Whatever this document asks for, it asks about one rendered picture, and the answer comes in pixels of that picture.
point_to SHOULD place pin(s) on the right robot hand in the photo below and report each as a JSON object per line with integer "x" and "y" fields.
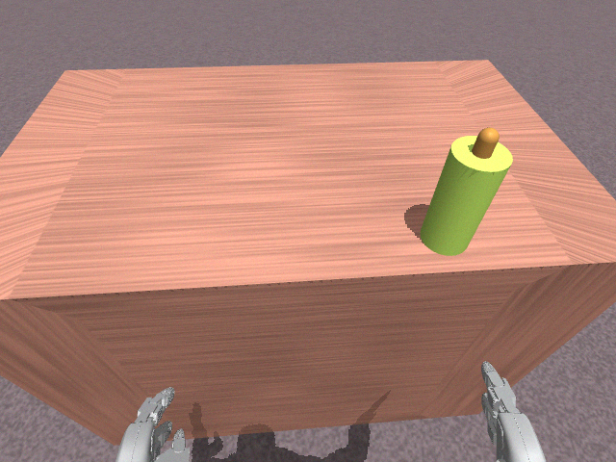
{"x": 509, "y": 429}

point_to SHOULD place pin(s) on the bottle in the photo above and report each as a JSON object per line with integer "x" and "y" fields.
{"x": 471, "y": 176}

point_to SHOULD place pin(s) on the left robot hand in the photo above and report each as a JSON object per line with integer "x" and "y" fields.
{"x": 141, "y": 442}

